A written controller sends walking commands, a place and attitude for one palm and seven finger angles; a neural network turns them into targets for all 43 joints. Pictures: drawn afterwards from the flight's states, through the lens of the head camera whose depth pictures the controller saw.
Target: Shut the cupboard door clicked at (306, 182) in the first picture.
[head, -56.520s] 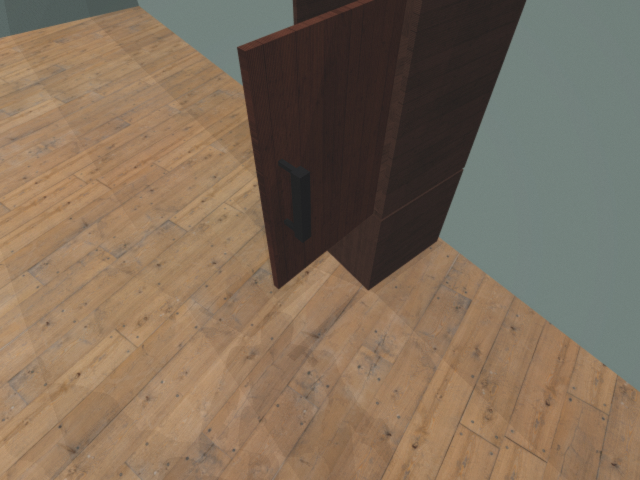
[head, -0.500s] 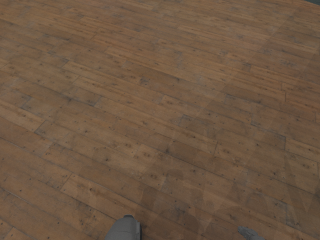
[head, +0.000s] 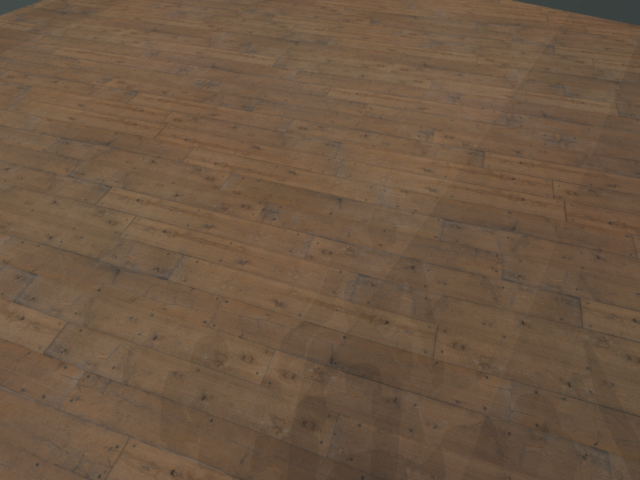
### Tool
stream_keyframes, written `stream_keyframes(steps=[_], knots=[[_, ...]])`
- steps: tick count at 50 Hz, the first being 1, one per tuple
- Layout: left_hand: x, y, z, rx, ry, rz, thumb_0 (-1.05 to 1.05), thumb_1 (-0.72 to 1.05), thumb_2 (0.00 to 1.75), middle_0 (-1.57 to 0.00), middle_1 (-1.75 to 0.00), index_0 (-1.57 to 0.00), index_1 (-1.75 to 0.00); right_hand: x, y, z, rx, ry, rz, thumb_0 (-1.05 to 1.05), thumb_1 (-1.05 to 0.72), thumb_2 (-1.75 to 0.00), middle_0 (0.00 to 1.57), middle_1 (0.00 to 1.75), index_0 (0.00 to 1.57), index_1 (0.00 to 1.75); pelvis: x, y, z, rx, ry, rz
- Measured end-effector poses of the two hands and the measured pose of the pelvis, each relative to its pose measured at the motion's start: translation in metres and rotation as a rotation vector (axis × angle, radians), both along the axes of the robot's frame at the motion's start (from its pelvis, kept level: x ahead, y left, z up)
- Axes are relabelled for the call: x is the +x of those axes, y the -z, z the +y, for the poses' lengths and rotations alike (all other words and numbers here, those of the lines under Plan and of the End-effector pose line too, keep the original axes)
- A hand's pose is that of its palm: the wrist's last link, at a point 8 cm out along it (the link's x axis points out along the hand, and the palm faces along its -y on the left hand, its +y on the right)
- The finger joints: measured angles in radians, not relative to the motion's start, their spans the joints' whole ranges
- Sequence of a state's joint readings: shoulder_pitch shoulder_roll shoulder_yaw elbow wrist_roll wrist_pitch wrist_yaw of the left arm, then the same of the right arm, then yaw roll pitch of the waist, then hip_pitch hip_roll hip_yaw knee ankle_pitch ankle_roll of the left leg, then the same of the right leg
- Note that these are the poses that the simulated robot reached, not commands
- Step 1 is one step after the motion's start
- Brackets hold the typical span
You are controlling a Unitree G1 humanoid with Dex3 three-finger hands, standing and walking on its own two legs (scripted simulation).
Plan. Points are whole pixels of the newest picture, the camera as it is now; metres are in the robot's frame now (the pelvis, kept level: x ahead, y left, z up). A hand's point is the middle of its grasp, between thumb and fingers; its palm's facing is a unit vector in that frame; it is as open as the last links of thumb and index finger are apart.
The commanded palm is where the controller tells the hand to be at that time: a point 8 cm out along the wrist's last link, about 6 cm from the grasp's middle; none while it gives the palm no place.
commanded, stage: turn to face it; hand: left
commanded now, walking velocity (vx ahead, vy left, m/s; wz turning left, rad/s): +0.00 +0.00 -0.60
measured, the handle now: out of the picture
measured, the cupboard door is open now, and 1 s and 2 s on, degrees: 37 37 37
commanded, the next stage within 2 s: none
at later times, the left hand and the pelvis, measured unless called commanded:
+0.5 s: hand (180, 435) +0.19 +0.23 -0.14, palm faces -0.23 -0.95 -0.23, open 7.3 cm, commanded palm none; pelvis +0.04 +0.04 +0.02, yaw -17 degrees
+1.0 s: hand (251, 412) +0.23 +0.13 -0.15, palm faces -0.55 -0.81 -0.21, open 7.3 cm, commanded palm none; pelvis +0.05 +0.02 +0.01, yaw -34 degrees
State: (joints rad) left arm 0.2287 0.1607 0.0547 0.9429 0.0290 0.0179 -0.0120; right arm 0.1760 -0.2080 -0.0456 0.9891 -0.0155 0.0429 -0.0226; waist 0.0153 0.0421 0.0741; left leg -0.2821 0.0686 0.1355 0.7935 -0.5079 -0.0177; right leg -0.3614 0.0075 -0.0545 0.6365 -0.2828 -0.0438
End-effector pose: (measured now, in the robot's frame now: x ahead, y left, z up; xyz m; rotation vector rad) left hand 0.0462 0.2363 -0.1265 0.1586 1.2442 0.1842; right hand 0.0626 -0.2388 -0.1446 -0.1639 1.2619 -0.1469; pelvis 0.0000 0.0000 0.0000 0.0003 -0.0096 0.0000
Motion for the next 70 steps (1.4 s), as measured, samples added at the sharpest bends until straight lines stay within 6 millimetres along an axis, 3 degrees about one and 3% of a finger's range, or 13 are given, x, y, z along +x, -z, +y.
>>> stream_keyframes(steps=[7,16,20,24,28,33,38,47,52,55,62,66,70], knots=[[0.022,-0.006,-0.008,-0.014,0.046,0.054,0.00,0.91,0.89,-0.21,-0.30,-0.20,-0.30,0.007,-0.021,-0.010,-0.034,0.066,0.008,0.01,-0.92,-0.90,0.20,0.29,0.20,0.29,0.015,-0.015,0.002,0.004,0.067,0.031],[0.071,0.007,0.030,-0.020,0.145,0.044,0.00,0.91,0.89,-0.21,-0.30,-0.21,-0.30,0.021,-0.036,0.010,-0.089,0.148,-0.102,0.01,-0.91,-0.90,0.20,0.30,0.20,0.29,0.031,-0.009,0.031,-0.017,0.178,0.046],[0.106,0.003,0.044,-0.009,0.217,0.019,0.00,0.91,0.90,-0.20,-0.30,-0.20,-0.30,0.006,-0.044,0.022,-0.105,0.177,-0.100,0.00,-0.91,-0.90,0.20,0.30,0.20,0.29,0.034,-0.013,0.039,-0.019,0.232,0.029],[0.142,-0.011,0.045,0.000,0.279,-0.034,0.00,0.91,0.90,-0.20,-0.30,-0.20,-0.30,-0.018,-0.048,0.028,-0.102,0.228,-0.060,0.00,-0.91,-0.90,0.20,0.30,0.20,0.30,0.037,-0.020,0.042,-0.036,0.283,0.023],[0.173,-0.020,0.031,0.010,0.360,-0.067,0.00,0.92,0.90,-0.20,-0.30,-0.20,-0.30,-0.045,-0.045,0.026,-0.090,0.305,-0.027,0.01,-0.91,-0.90,0.20,0.30,0.20,0.30,0.039,-0.021,0.039,-0.040,0.341,0.025],[0.203,-0.025,-0.007,0.025,0.479,-0.105,0.00,0.92,0.90,-0.20,-0.30,-0.20,-0.30,-0.085,-0.028,0.014,-0.063,0.414,0.013,0.01,-0.91,-0.90,0.20,0.30,0.20,0.30,0.038,-0.014,0.025,-0.028,0.411,0.026],[0.213,-0.024,-0.044,0.038,0.565,-0.148,0.00,0.91,0.90,-0.20,-0.30,-0.20,-0.30,-0.116,-0.009,-0.004,-0.056,0.501,0.066,0.01,-0.91,-0.90,0.20,0.30,0.20,0.30,0.035,-0.003,0.013,-0.016,0.464,0.026],[0.201,-0.015,-0.061,-0.004,0.636,-0.043,0.00,0.91,0.89,-0.21,-0.30,-0.21,-0.30,-0.102,-0.033,-0.008,-0.089,0.571,-0.014,0.01,-0.91,-0.90,0.20,0.29,0.20,0.29,0.043,-0.015,0.016,0.012,0.562,0.029],[0.216,0.005,-0.053,-0.031,0.662,-0.007,0.00,0.91,0.89,-0.21,-0.30,-0.21,-0.30,-0.088,-0.037,0.004,-0.134,0.602,-0.066,0.01,-0.91,-0.90,0.20,0.30,0.20,0.29,0.058,-0.005,0.028,-0.005,0.623,0.050],[0.230,0.009,-0.051,-0.031,0.688,0.009,0.00,0.91,0.89,-0.21,-0.30,-0.21,-0.30,-0.090,-0.041,0.018,-0.143,0.612,-0.060,0.01,-0.91,-0.90,0.20,0.30,0.20,0.29,0.062,-0.006,0.032,-0.008,0.663,0.049],[0.258,-0.007,-0.067,-0.021,0.766,0.004,0.00,0.91,0.90,-0.20,-0.30,-0.20,-0.30,-0.115,-0.048,0.044,-0.106,0.701,-0.001,0.01,-0.91,-0.90,0.20,0.30,0.20,0.30,0.067,-0.020,0.028,-0.029,0.752,0.052],[0.269,-0.013,-0.094,-0.007,0.842,-0.016,0.00,0.91,0.90,-0.20,-0.30,-0.20,-0.30,-0.140,-0.039,0.050,-0.074,0.783,0.019,0.01,-0.91,-0.90,0.20,0.30,0.20,0.30,0.064,-0.018,0.020,-0.027,0.808,0.049],[0.276,-0.014,-0.130,0.009,0.925,-0.075,0.00,0.91,0.90,-0.20,-0.30,-0.20,-0.30,-0.171,-0.017,0.047,-0.040,0.864,0.035,0.01,-0.91,-0.90,0.20,0.30,0.20,0.30,0.056,-0.005,0.005,-0.001,0.857,0.039]])
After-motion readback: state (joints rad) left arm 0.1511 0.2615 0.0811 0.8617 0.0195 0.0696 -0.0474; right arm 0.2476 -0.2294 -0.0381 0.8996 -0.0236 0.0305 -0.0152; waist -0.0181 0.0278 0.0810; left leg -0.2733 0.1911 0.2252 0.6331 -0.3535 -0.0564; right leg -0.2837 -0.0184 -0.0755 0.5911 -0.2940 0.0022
